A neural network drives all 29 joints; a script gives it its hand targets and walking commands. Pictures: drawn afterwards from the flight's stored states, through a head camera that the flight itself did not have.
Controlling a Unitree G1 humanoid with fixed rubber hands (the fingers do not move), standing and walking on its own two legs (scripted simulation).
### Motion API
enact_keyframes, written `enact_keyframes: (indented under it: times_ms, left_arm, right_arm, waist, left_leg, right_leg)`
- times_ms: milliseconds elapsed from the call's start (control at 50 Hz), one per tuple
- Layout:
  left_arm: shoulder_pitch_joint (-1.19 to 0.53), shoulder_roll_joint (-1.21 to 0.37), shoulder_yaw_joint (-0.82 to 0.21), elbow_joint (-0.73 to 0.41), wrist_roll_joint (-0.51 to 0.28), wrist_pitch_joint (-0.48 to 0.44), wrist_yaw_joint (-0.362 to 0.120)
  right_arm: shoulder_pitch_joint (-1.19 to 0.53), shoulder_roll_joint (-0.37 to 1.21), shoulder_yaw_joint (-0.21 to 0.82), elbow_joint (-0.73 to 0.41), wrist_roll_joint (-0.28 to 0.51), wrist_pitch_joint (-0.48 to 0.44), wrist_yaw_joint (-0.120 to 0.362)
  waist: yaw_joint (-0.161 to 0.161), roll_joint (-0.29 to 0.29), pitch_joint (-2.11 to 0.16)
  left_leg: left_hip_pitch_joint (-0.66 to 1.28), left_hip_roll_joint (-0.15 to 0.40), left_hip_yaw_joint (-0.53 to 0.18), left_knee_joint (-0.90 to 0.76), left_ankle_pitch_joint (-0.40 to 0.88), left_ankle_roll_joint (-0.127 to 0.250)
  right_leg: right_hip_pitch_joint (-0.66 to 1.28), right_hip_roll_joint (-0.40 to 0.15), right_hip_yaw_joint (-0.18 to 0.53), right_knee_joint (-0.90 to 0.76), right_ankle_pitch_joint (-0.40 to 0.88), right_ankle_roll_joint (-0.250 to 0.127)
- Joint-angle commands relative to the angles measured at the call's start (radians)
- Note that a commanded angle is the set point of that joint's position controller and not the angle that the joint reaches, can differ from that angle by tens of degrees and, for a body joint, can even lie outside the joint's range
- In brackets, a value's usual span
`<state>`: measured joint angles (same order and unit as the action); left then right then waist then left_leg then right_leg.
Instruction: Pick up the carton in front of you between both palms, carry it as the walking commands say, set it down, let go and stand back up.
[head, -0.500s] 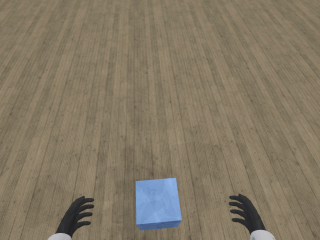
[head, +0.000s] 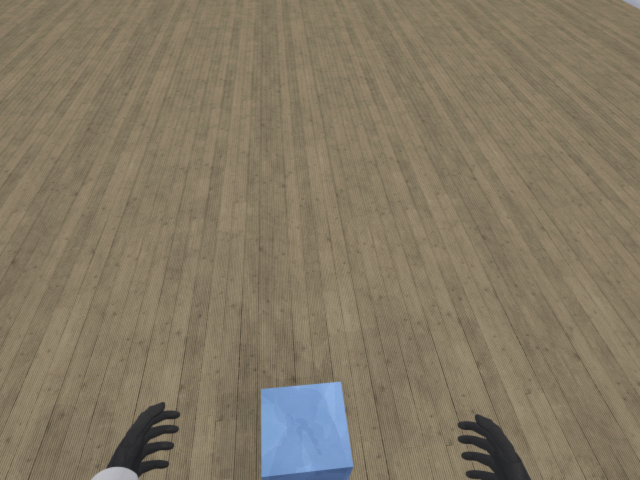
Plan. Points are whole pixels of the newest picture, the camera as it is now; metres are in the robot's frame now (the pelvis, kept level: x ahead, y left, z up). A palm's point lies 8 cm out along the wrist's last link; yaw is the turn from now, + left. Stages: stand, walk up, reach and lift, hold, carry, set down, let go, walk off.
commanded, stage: stand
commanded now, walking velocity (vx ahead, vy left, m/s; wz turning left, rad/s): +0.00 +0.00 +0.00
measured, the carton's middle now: (304, 440) +0.35 +0.03 -0.65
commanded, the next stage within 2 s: none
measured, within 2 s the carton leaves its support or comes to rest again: neither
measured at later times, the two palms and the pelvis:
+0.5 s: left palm out of the picture +0.14 +0.30 -0.10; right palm out of the picture +0.13 -0.28 -0.08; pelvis +0.01 +0.02 +0.00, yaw -1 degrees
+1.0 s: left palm out of the picture +0.11 +0.31 -0.10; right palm out of the picture +0.09 -0.29 -0.09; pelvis +0.00 +0.02 +0.01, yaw -2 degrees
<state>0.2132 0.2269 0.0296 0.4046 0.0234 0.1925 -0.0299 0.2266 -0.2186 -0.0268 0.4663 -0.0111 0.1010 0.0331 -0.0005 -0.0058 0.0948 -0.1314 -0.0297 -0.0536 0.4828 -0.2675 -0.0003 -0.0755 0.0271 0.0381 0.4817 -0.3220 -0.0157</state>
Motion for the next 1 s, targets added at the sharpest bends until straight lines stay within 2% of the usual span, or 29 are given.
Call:
enact_keyframes:
  times_ms: [0, 40, 80, 140, 200, 500, 980]
  left_arm:
    - [-0.042, 0.207, 0.060, 0.036, 0.010, -0.095, 0.059]
    - [-0.057, 0.198, 0.055, 0.064, 0.017, -0.135, 0.055]
    - [-0.063, 0.192, 0.055, 0.102, 0.016, -0.154, 0.046]
    - [-0.058, 0.206, 0.054, 0.149, 0.014, -0.171, 0.042]
    - [-0.056, 0.224, 0.049, 0.194, 0.015, -0.182, 0.048]
    - [-0.057, 0.267, 0.027, 0.342, 0.009, -0.200, 0.058]
    - [-0.082, 0.299, 0.010, 0.472, 0.001, -0.209, 0.053]
  right_arm:
    - [-0.031, -0.203, -0.060, 0.048, -0.038, -0.051, -0.050]
    - [-0.044, -0.202, -0.056, 0.086, -0.042, -0.075, -0.054]
    - [-0.075, -0.198, -0.053, 0.115, -0.038, -0.089, -0.053]
    - [-0.083, -0.207, -0.052, 0.149, -0.032, -0.100, -0.051]
    - [-0.081, -0.229, -0.051, 0.185, -0.032, -0.108, -0.056]
    - [-0.095, -0.283, -0.036, 0.308, -0.022, -0.119, -0.062]
    - [-0.126, -0.315, -0.024, 0.448, -0.014, -0.123, -0.056]
  waist:
    - [0.007, -0.082, -0.077]
    - [-0.002, -0.025, -0.083]
    - [0.008, 0.008, -0.098]
    - [0.006, 0.010, -0.131]
    - [0.000, 0.025, -0.142]
    - [-0.003, 0.015, -0.139]
    - [-0.005, 0.005, -0.098]
  left_leg:
    - [-0.041, 0.056, -0.003, -0.011, 0.169, -0.013]
    - [-0.064, 0.065, -0.019, -0.031, 0.101, -0.004]
    - [-0.089, 0.073, -0.034, -0.046, 0.106, 0.001]
    - [-0.067, 0.085, -0.040, -0.037, 0.184, 0.006]
    - [-0.044, 0.098, -0.051, -0.042, 0.222, 0.010]
    - [0.007, 0.116, -0.064, -0.071, 0.339, 0.018]
    - [0.018, 0.128, -0.079, -0.147, 0.226, 0.026]
  right_leg:
    - [-0.151, -0.057, 0.043, -0.082, 0.128, 0.035]
    - [-0.159, -0.064, 0.063, -0.091, 0.059, 0.023]
    - [-0.126, -0.061, 0.060, -0.074, 0.098, 0.020]
    - [-0.107, -0.069, 0.065, -0.066, 0.182, 0.021]
    - [-0.098, -0.072, 0.070, -0.063, 0.215, 0.020]
    - [-0.063, -0.096, 0.080, -0.084, 0.303, 0.016]
    - [-0.056, -0.119, 0.099, -0.163, 0.228, 0.006]
